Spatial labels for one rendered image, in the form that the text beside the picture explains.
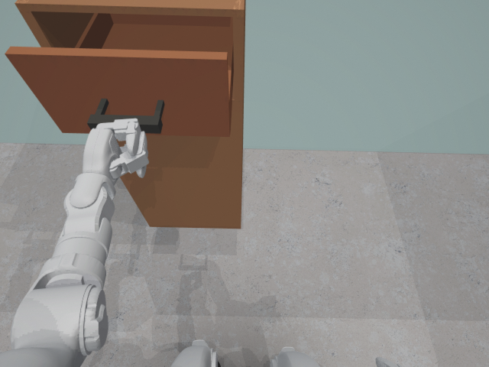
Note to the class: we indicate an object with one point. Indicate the robot left hand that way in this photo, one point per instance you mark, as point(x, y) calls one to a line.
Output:
point(102, 149)

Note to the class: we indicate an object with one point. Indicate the drawer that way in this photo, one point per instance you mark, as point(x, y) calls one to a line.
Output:
point(133, 61)

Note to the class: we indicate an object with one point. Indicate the robot left thigh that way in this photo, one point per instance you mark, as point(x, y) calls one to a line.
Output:
point(196, 356)

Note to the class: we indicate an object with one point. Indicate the robot right thigh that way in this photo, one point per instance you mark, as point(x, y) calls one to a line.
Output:
point(293, 359)

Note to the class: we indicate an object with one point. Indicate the robot thigh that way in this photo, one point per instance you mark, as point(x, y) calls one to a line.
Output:
point(293, 359)
point(196, 356)

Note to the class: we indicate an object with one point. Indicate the cabinet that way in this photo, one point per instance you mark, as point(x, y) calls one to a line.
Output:
point(190, 181)

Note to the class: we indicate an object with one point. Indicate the handle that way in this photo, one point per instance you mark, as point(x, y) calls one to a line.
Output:
point(148, 123)

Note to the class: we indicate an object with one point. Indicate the robot left forearm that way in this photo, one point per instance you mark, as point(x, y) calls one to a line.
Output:
point(80, 254)

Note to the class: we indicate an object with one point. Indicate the robot left upper arm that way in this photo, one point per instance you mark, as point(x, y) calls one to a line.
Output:
point(58, 327)

